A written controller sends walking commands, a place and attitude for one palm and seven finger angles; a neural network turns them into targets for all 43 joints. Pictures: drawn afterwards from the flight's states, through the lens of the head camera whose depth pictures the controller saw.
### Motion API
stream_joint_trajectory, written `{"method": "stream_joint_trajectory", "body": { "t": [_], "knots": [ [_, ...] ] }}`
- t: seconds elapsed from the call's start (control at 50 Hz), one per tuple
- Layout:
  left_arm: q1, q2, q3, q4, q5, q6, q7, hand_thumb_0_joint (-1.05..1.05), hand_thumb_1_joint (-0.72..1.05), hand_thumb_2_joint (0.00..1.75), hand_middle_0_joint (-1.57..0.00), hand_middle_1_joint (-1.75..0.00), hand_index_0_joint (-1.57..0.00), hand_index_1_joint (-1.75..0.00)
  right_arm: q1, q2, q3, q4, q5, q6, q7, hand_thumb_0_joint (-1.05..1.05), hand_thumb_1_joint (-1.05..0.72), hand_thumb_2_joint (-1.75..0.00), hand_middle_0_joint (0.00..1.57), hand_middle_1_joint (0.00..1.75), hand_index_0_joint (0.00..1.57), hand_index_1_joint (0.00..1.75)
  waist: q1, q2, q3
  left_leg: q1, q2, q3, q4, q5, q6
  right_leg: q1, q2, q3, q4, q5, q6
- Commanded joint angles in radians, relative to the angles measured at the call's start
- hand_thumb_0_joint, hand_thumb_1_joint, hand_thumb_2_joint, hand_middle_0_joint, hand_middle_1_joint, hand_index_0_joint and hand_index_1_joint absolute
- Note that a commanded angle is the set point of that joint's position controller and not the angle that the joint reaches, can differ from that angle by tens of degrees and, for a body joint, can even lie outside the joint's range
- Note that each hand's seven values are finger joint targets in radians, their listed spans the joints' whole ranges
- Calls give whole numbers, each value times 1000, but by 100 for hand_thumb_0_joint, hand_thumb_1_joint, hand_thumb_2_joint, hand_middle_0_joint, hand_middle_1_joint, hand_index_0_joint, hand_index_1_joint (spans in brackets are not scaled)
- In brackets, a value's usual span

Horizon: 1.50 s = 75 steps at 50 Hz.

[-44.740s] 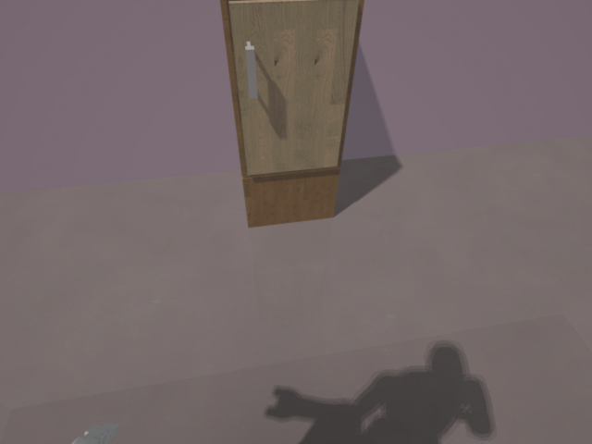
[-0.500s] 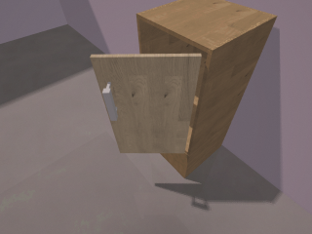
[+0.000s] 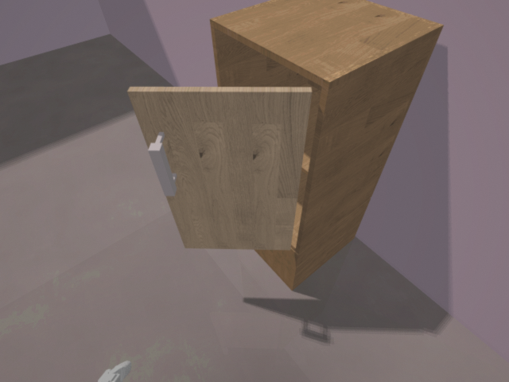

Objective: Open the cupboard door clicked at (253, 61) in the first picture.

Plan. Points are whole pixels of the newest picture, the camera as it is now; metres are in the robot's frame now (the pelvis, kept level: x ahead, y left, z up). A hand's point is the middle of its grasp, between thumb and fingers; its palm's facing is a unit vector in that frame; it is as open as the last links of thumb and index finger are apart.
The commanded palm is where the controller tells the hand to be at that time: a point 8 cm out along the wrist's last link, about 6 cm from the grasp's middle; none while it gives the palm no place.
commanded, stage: raise the hand with hooked fingers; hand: left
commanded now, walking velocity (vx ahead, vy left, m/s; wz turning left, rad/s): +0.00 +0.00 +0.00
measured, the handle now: (165, 164) +0.55 +0.25 -0.01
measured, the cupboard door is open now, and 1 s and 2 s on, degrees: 49 49 49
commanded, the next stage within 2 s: move the hooked fingers beside the handle in 2.00 s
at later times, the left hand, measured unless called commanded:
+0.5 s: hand (115, 363) +0.15 +0.23 -0.04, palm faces +0.12 -0.99 -0.07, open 9.7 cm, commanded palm +0.14 +0.28 -0.04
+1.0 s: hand (101, 330) +0.20 +0.27 -0.04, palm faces +0.00 -1.00 -0.06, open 12.6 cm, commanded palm +0.18 +0.33 -0.02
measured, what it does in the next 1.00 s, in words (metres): lowers itself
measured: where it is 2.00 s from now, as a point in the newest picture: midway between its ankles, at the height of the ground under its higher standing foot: outside the picture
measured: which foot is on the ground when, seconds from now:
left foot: down 0.00-1.00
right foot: down 0.00-1.00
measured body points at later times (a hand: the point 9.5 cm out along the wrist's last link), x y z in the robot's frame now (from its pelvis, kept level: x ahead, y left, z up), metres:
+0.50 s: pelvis -0.04 +0.01 -0.10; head +0.03 +0.03 +0.35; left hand +0.14 +0.28 -0.03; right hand +0.21 -0.21 -0.15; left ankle -0.02 +0.14 -0.74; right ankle +0.00 -0.10 -0.74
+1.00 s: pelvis -0.04 +0.04 -0.08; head +0.02 +0.06 +0.37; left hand +0.19 +0.32 -0.03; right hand +0.13 -0.22 -0.15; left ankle -0.02 +0.14 -0.74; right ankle +0.00 -0.10 -0.74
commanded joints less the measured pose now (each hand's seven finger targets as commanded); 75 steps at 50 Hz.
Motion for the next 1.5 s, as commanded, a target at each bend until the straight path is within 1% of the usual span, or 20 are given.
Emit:
{"method": "stream_joint_trajectory", "body": {
  "t": [0.0, 0.02, 0.04, 0.1, 0.14, 0.16, 0.2, 0.28, 0.36, 0.46, 0.52, 0.6, 0.64, 0.72, 0.84, 0.94, 1.0, 1.14, 1.3, 1.48],
  "knots": [
    [-192, 87, 73, -507, -77, -170, -2, 0, 76, 84, -21, -39, -21, -39, -152, -170, -67, -274, 15, -169, -31, 0, -90, -90, 20, 30, 20, 30, -74, -42, -39, -103, -40, -38, 17, 72, 55, -128, -8, 4, -67, 3, 23],
    [-147, 78, 93, -409, -72, -230, -29, 0, 74, 83, -21, -40, -21, -40, -150, -168, -75, -294, -1, -179, -29, 0, -90, -90, 20, 30, 20, 30, -72, -175, 28, -188, -49, -41, 62, 25, 58, -211, -3, 0, -59, -88, 31],
    [-35, 66, 125, -290, -78, -279, -71, 0, 71, 82, -21, -42, -21, -42, -158, -167, -85, -324, -5, -182, -18, 0, -90, -90, 20, 30, 20, 30, -39, -213, 51, -255, -58, -40, 113, 0, 53, -258, -8, 13, -33, -149, 30],
    [193, 24, 168, -210, -140, -490, -241, 0, 64, 79, -22, -47, -22, -47, -188, -156, -108, -414, -23, -191, 26, 0, -90, -90, 20, 30, 20, 30, 45, -364, -65, -465, -75, -33, 262, -19, 32, -259, -18, 77, 119, -119, 33],
    [240, 81, 245, -190, -167, -606, -374, 0, 60, 77, -22, -50, -22, -50, -198, -164, -124, -466, -14, -187, 57, 0, -90, -90, 20, 30, 20, 30, 75, -237, -179, -523, -86, -27, 354, 33, 19, -202, -34, 110, 243, 90, 20],
    [196, 89, 237, -212, -177, -654, -444, 0, 57, 76, -22, -51, -22, -51, -210, -169, -121, -487, -11, -187, 67, 0, -90, -90, 20, 30, 20, 30, 60, -150, -224, -549, -91, -22, 402, 53, 17, -213, -41, 118, 294, 174, 14],
    [139, 142, 288, -277, -188, -650, -490, 0, 53, 74, -23, -54, -23, -54, -233, -170, -123, -539, -5, -171, 64, 0, -90, -90, 20, 30, 20, 30, 68, -90, -312, -609, -102, 5, 465, 40, 27, -219, -53, 163, 330, 174, 20],
    [-66, 183, 325, -549, -236, -624, -460, 0, 43, 70, -23, -60, -23, -60, -222, -149, -120, -602, -6, -152, 42, 0, -90, -90, 20, 30, 20, 30, 26, 11, -382, -618, -87, -8, 539, -5, 45, -304, -41, 200, 336, -12, 26],
    [-214, 199, 285, -816, -214, -694, -411, 0, 34, 66, -24, -66, -24, -66, -159, -146, -109, -559, -24, -145, 16, 0, -90, -90, 20, 30, 20, 30, -38, 66, -462, -555, -47, -50, 594, 69, 62, -397, 5, 136, 433, 78, 8],
    [-249, 159, 159, -691, -194, -591, -494, 0, 22, 61, -25, -74, -25, -74, -151, -180, -80, -532, -8, -153, -2, 0, -90, -90, 20, 30, 20, 30, -98, 62, -329, -597, -34, -90, 578, -46, 65, -543, 32, 62, 434, -83, 2],
    [-123, 198, 233, -578, -205, -423, -519, 0, 15, 58, -25, -78, -25, -78, -163, -187, -79, -562, 15, -140, -13, 0, -90, -90, 20, 30, 20, 30, -43, -22, -377, -621, -45, -96, 514, -87, 60, -461, 28, 49, 394, -147, 13],
    [-30, 240, 360, -667, -253, -278, -458, 0, 6, 54, -26, -84, -26, -84, -201, -153, -73, -622, 18, -113, -9, 0, -90, -90, 20, 30, 20, 30, 46, -10, -480, -544, -57, -91, 434, 27, 49, -328, 22, 4, 396, -32, 15],
    [-26, 242, 394, -712, -263, -290, -388, 0, 1, 52, -26, -87, -26, -87, -211, -130, -65, -619, 9, -111, -6, 0, -90, -90, 20, 30, 20, 30, 62, -19, -456, -538, -52, -100, 421, 53, 42, -325, 32, -11, 405, -23, 8],
    [-103, 207, 336, -727, -210, -406, -299, 0, -8, 48, -27, -93, -27, -93, -165, -139, -63, -585, -7, -118, 5, 0, -90, -90, 20, 30, 20, 30, 2, 22, -342, -553, -41, -102, 418, -28, 37, -462, 31, -21, 406, -123, 6],
    [-248, 226, 249, -620, -197, -459, -415, 0, -22, 42, -28, -102, -28, -102, -117, -205, -55, -579, 5, -142, -8, 0, -90, -90, 20, 30, 20, 30, -60, 32, -284, -590, -47, -115, 411, -222, 44, -537, 29, -1, 389, -252, 1],
    [-278, 370, 396, -636, -243, -402, -462, 0, -34, 37, -29, -110, -29, -110, -96, -217, -56, -582, 14, -144, -28, 0, -90, -90, 20, 30, 20, 30, -16, 53, -391, -509, -48, -118, 383, -108, 42, -429, 37, -1, 369, -163, -2],
    [-279, 356, 424, -643, -263, -392, -437, 0, -41, 34, -29, -114, -29, -114, -103, -199, -50, -587, 11, -134, -25, 0, -90, -90, 20, 30, 20, 30, 3, 102, -379, -474, -47, -112, 367, -27, 33, -398, 38, -12, 366, -102, -4],
    [-353, 320, 373, -473, -245, -337, -455, 0, -50, 30, -30, -120, -30, -120, -81, -217, -42, -585, 10, -110, -12, 0, -90, -90, 20, 30, 20, 30, -41, 70, -281, -497, -45, -105, 367, -33, 33, -429, 45, -15, 338, -84, 0],
    [-541, 457, 479, -476, -272, -346, -534, 0, -50, 30, -30, -120, -30, -120, -68, -220, -37, -575, 6, -111, -29, 0, -90, -90, 20, 30, 20, 30, -24, 81, -423, -419, -46, -93, 381, 99, 37, -330, 45, 8, 332, 44, -1],
    [-585, 479, 509, -273, -286, -300, -583, 0, -50, 30, -30, -120, -30, -120, -45, -231, -40, -554, 12, -85, -24, 0, -90, -90, 20, 30, 20, 30, -31, 32, -399, -440, -46, -74, 373, 149, 40, -291, 41, 16, 312, 133, 7]
  ]
}}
